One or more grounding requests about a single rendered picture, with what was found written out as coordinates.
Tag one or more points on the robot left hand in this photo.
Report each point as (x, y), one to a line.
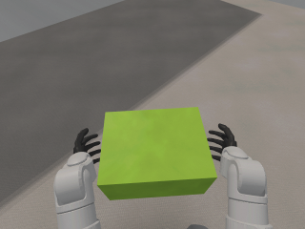
(80, 144)

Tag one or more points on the carton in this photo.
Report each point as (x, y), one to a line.
(155, 153)

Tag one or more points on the robot left forearm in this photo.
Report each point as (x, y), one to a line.
(74, 195)

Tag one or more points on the robot right forearm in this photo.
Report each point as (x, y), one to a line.
(246, 190)

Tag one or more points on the robot right hand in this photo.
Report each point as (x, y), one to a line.
(228, 140)

